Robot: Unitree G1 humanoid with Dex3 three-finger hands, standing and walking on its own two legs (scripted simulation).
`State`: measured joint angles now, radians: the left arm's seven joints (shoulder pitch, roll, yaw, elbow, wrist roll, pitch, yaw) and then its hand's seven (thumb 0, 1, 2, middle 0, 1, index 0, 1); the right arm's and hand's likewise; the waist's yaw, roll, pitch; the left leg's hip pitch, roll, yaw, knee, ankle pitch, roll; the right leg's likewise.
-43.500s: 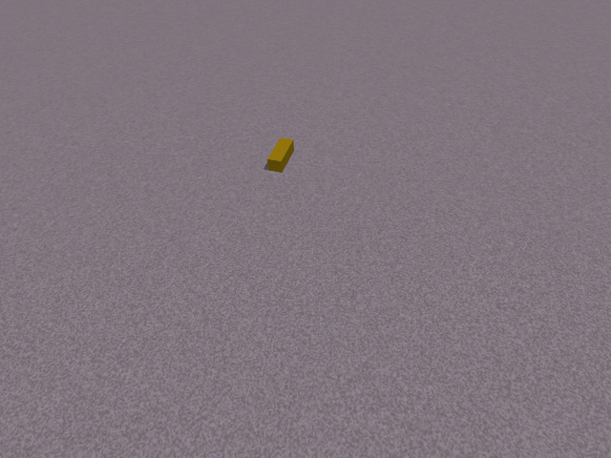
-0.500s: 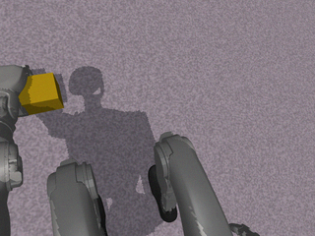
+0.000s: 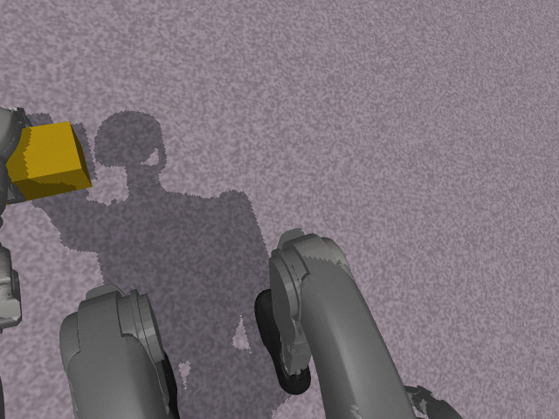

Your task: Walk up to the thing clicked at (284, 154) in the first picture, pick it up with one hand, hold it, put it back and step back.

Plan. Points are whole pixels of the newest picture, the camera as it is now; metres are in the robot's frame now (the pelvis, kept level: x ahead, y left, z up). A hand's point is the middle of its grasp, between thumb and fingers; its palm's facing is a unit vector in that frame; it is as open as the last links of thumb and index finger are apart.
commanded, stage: lower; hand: left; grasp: from above
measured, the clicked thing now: (1, 170) +0.51 +0.28 -0.21
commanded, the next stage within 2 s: rest in 0.12 s
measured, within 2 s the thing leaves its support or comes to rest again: rests again in 1.44 s
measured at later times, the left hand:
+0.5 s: hand (18, 173) +0.51 +0.26 -0.23, palm faces -0.47 -0.06 -0.88, open 10.5 cm
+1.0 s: hand (26, 176) +0.51 +0.26 -0.26, palm faces -0.46 -0.08 -0.88, open 10.5 cm
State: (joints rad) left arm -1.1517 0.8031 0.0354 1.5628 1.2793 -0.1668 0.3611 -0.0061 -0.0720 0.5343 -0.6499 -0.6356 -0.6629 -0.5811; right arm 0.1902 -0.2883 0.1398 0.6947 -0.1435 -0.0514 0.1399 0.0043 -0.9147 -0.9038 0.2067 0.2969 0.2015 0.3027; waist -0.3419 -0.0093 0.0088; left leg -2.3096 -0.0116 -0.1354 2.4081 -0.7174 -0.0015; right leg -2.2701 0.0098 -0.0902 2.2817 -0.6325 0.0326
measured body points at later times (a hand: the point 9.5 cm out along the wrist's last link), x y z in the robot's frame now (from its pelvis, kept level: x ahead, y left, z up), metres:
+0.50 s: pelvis +0.00 +0.00 -0.02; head +0.28 +0.08 +0.32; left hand +0.53 +0.26 -0.18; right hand +0.00 -0.26 -0.09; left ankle +0.07 +0.12 -0.30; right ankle +0.11 -0.12 -0.30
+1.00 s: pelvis +0.00 +0.01 -0.02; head +0.29 +0.10 +0.30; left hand +0.53 +0.26 -0.21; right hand +0.00 -0.26 -0.07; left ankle +0.07 +0.12 -0.30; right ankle +0.11 -0.12 -0.30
